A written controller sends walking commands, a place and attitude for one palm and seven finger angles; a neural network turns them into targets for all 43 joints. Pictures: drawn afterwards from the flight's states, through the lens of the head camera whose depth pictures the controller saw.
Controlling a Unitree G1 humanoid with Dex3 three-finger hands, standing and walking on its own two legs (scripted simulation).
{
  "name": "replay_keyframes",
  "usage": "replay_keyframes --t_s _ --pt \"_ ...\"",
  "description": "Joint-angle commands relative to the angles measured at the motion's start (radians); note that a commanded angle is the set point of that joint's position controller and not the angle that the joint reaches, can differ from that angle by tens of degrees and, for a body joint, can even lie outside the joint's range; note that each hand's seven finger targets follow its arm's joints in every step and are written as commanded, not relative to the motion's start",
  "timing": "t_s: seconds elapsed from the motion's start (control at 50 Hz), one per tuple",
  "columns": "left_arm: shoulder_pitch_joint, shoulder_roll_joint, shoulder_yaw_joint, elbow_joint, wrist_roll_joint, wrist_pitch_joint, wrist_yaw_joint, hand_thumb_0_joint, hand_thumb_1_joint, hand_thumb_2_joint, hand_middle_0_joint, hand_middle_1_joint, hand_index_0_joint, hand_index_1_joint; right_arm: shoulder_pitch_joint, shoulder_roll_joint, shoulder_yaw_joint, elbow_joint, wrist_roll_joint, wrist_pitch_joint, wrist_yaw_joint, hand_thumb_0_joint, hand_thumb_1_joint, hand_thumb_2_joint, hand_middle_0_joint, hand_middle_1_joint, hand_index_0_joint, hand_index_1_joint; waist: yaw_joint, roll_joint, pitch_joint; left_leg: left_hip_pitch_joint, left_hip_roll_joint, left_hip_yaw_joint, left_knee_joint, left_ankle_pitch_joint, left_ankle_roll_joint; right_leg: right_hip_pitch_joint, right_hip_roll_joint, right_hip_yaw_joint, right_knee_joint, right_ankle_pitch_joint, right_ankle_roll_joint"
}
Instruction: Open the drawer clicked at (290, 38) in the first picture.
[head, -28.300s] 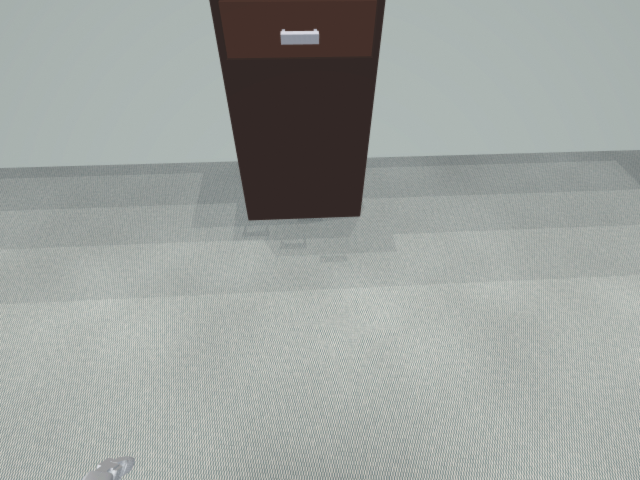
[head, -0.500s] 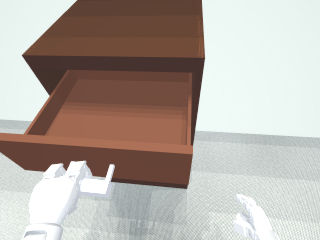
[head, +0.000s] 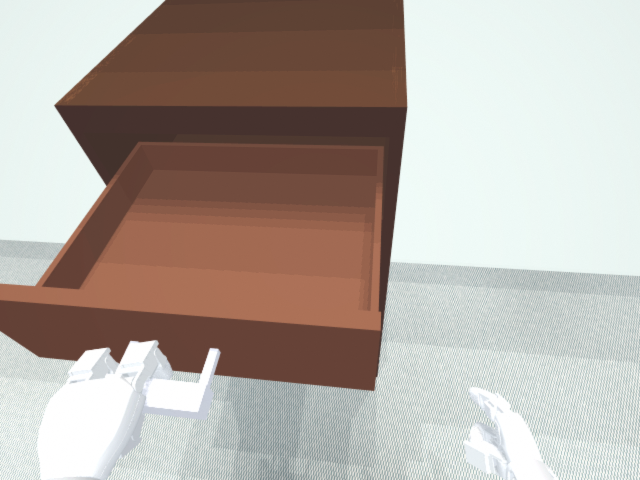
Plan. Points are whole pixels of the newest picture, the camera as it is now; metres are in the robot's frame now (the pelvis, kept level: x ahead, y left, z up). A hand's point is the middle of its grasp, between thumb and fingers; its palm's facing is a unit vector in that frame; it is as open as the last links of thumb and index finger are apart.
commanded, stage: pull the drawer open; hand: left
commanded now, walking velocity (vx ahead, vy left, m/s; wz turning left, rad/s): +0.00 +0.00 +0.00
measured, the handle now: (164, 374) +0.21 +0.21 +0.06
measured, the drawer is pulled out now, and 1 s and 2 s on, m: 0.30 0.29 0.28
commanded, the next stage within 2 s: open the thumb to release the handle in 0.24 s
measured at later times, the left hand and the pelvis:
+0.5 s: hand (109, 420) +0.16 +0.26 +0.04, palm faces +0.01 -0.03 -1.00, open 6.3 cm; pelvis +0.01 +0.00 +0.00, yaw +0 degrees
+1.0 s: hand (117, 417) +0.16 +0.25 +0.05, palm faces +0.02 -0.10 -0.99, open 13.3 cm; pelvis +0.00 +0.00 +0.00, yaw +1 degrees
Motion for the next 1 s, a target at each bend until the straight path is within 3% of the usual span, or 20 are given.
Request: replay_keyframes --t_s 0.0,0.02,0.08,0.12,0.18,0.3,0.32,0.34,0.36,0.38,0.4,0.44,0.48,0.56,0.62,0.72,0.9,0.92,0.96,0.98 --pt "0.128 0.174 0.171 -0.218 -0.019 -0.001 0.048 0.0 0.9 0.9 -0.4 -1.35 -0.4 -1.35 -0.142 -0.114 -0.027 -0.185 0.001 -0.057 -0.009 0.0 -0.9 -0.9 0.2 0.3 0.2 0.3 0.041 -0.07 -0.129 0.044 -0.016 -0.045 -0.091 0.205 0.007 0.138 -0.042 0.111 -0.156 0.271 0.021" --pt "0.14 0.176 0.172 -0.213 -0.018 -0.005 0.049 0.0 0.9 0.9 -0.4 -1.35 -0.4 -1.35 -0.143 -0.114 -0.027 -0.181 0.001 -0.057 -0.009 0.0 -0.9 -0.9 0.2 0.3 0.2 0.3 0.036 -0.066 -0.103 0.043 -0.017 -0.043 -0.087 0.216 0.007 0.128 -0.04 0.116 -0.158 0.295 0.02" --pt "0.215 0.191 0.201 -0.223 -0.027 -0.01 0.063 0.0 0.9 0.9 -0.4 -1.35 -0.4 -1.35 -0.15 -0.122 -0.028 -0.19 0.002 -0.056 -0.005 0.0 -0.9 -0.9 0.2 0.3 0.2 0.3 0.048 -0.036 -0.121 0.049 -0.011 -0.042 -0.083 0.237 0.002 0.137 -0.041 0.128 -0.157 0.32 0.018" --pt "0.244 0.169 0.178 -0.24 -0.022 -0.015 0.067 0.0 0.9 0.9 -0.4 -1.35 -0.4 -1.35 -0.145 -0.122 -0.026 -0.191 0.0 -0.053 0.005 0.0 -0.9 -0.9 0.2 0.3 0.2 0.3 0.047 -0.037 -0.105 0.044 -0.01 -0.042 -0.084 0.251 0.002 0.122 -0.038 0.113 -0.147 0.312 0.017" --pt "0.267 0.181 0.198 -0.256 -0.021 -0.016 0.085 0.0 0.9 0.9 -0.4 -1.35 -0.4 -1.35 -0.148 -0.129 -0.032 -0.198 -0.001 -0.048 0.011 0.0 -0.9 -0.9 0.2 0.3 0.2 0.3 0.046 -0.016 -0.13 0.053 -0.005 -0.042 -0.074 0.282 -0.001 0.116 -0.035 0.121 -0.141 0.332 0.015" --pt "0.331 0.134 0.153 -0.293 -0.011 -0.024 0.115 0.0 0.9 0.9 -0.4 -1.35 -0.4 -1.35 -0.12 -0.131 -0.043 -0.207 -0.008 -0.047 0.037 0.0 -0.9 -0.9 0.2 0.3 0.2 0.3 0.042 -0.022 -0.171 0.08 0.009 -0.05 -0.044 0.395 -0.003 0.071 -0.029 0.101 -0.092 0.366 0.019" --pt "-0.011 0.323 0.337 -0.221 0.036 -0.034 0.134 0.0 0.9 0.9 -0.4 -1.35 -0.4 -1.35 -0.125 -0.144 -0.046 -0.144 -0.007 -0.021 0.009 0.0 -0.9 -0.9 0.2 0.3 0.2 0.3 -0.014 -0.059 -0.112 0.039 -0.01 -0.062 -0.039 0.282 -0.005 0.006 -0.018 0.109 -0.094 0.325 0.01" --pt "0.009 0.265 0.318 -0.194 0.047 -0.046 0.143 0.0 0.83 0.87 -0.395 -1.342 -0.395 -1.342 -0.131 -0.123 -0.045 -0.163 -0.022 -0.02 -0.008 0.0 -0.9 -0.9 0.2 0.3 0.2 0.3 0.03 -0.039 -0.139 0.056 -0.023 -0.055 -0.046 0.246 0.001 0.039 -0.022 0.1 -0.094 0.302 0.007" --pt "0.061 0.243 0.299 -0.154 0.046 -0.055 0.147 0.0 0.76 0.84 -0.39 -1.335 -0.39 -1.335 -0.12 -0.113 -0.044 -0.166 -0.022 -0.029 -0.008 0.0 -0.9 -0.9 0.2 0.3 0.2 0.3 0.025 -0.047 -0.131 0.061 -0.027 -0.055 -0.039 0.246 0.001 0.022 -0.024 0.107 -0.095 0.295 0.003" --pt "0.082 0.245 0.312 -0.175 0.039 -0.057 0.153 0.0 0.69 0.81 -0.385 -1.327 -0.385 -1.327 -0.124 -0.12 -0.053 -0.171 -0.014 -0.031 -0.005 0.0 -0.9 -0.9 0.2 0.3 0.2 0.3 0.034 -0.001 -0.172 0.084 -0.021 -0.058 -0.04 0.276 -0.006 0.026 -0.02 0.117 -0.092 0.306 -0.002" --pt "0.101 0.208 0.283 -0.167 0.024 -0.054 0.15 0.0 0.62 0.78 -0.38 -1.32 -0.38 -1.32 -0.11 -0.11 -0.059 -0.161 -0.011 -0.031 -0.001 0.0 -0.9 -0.9 0.2 0.3 0.2 0.3 0.028 0.01 -0.191 0.095 -0.021 -0.053 -0.037 0.299 -0.006 0.036 -0.021 0.093 -0.08 0.318 0.003" --pt "0.089 0.205 0.282 -0.186 -0.018 -0.048 0.135 0.0 0.48 0.72 -0.37 -1.305 -0.37 -1.305 -0.112 -0.115 -0.07 -0.152 -0.004 -0.03 -0.007 0.0 -0.9 -0.9 0.2 0.3 0.2 0.3 0.02 -0.002 -0.21 0.092 -0.019 -0.053 -0.038 0.334 -0.001 0.079 -0.024 0.08 -0.085 0.382 0.013" --pt "0.068 0.17 0.242 -0.175 -0.044 -0.031 0.11 0.0 0.34 0.66 -0.36 -1.29 -0.36 -1.29 -0.125 -0.116 -0.067 -0.146 -0.004 -0.031 -0.012 0.0 -0.9 -0.9 0.2 0.3 0.2 0.3 0.0 -0.053 -0.2 0.081 -0.017 -0.06 -0.043 0.331 0.005 0.093 -0.027 0.078 -0.094 0.406 0.02" --pt "0.021 0.206 0.249 -0.164 -0.025 -0.036 0.089 0.0 0.06 0.54 -0.34 -1.26 -0.34 -1.26 -0.126 -0.116 -0.059 -0.144 -0.007 -0.031 -0.023 0.0 -0.9 -0.9 0.2 0.3 0.2 0.3 0.006 -0.103 -0.157 0.051 -0.017 -0.059 -0.059 0.285 0.01 0.094 -0.03 0.076 -0.112 0.377 0.027" --pt "0.006 0.214 0.249 -0.151 -0.005 -0.036 0.086 0.0 -0.15 0.45 -0.325 -1.237 -0.325 -1.237 -0.125 -0.109 -0.05 -0.143 -0.007 -0.032 -0.025 0.0 -0.9 -0.9 0.2 0.3 0.2 0.3 0.016 -0.071 -0.162 0.062 -0.019 -0.057 -0.067 0.282 0.006 0.099 -0.03 0.081 -0.114 0.363 0.021" --pt "0.03 0.213 0.244 -0.153 -0.021 -0.037 0.068 0.0 -0.5 0.3 -0.3 -1.2 -0.3 -1.2 -0.128 -0.111 -0.046 -0.143 -0.003 -0.037 -0.027 0.0 -0.9 -0.9 0.2 0.3 0.2 0.3 0.02 -0.051 -0.165 0.069 -0.022 -0.054 -0.075 0.279 0.006 0.13 -0.034 0.09 -0.13 0.384 0.022" --pt "0.019 0.234 0.273 -0.142 -0.027 -0.048 0.064 0.0 -0.5 0.3 -0.3 -1.2 -0.3 -1.2 -0.14 -0.115 -0.044 -0.149 -0.005 -0.034 -0.035 0.0 -0.9 -0.9 0.2 0.3 0.2 0.3 0.028 -0.05 -0.133 0.054 -0.027 -0.049 -0.086 0.222 0.011 0.132 -0.039 0.099 -0.16 0.326 0.023" --pt "-0.031 0.096 0.103 -0.244 -0.035 -0.042 0.048 0.0 -0.5 0.3 -0.3 -1.2 -0.3 -1.2 -0.147 -0.114 -0.045 -0.161 -0.016 -0.036 -0.018 0.0 -0.9 -0.9 0.2 0.3 0.2 0.3 0.003 -0.003 -0.148 0.092 -0.029 -0.053 -0.089 0.244 0.015 0.114 -0.042 0.087 -0.161 0.314 0.023" --pt "-0.062 0.138 0.136 -0.251 -0.03 -0.047 0.05 0.0 -0.5 0.3 -0.3 -1.2 -0.3 -1.2 -0.12 -0.117 -0.06 -0.153 -0.014 -0.046 -0.016 0.0 -0.9 -0.9 0.2 0.3 0.2 0.3 0.001 0.007 -0.178 0.117 -0.018 -0.057 -0.08 0.265 0.014 0.092 -0.037 0.072 -0.154 0.277 0.023" --pt "-0.028 0.166 0.165 -0.219 -0.027 -0.039 0.055 0.0 -0.5 0.3 -0.3 -1.2 -0.3 -1.2 -0.126 -0.119 -0.053 -0.155 -0.016 -0.048 -0.016 0.0 -0.9 -0.9 0.2 0.3 0.2 0.3 0.001 -0.024 -0.163 0.109 -0.016 -0.064 -0.078 0.261 0.013 0.089 -0.032 0.084 -0.158 0.276 0.019"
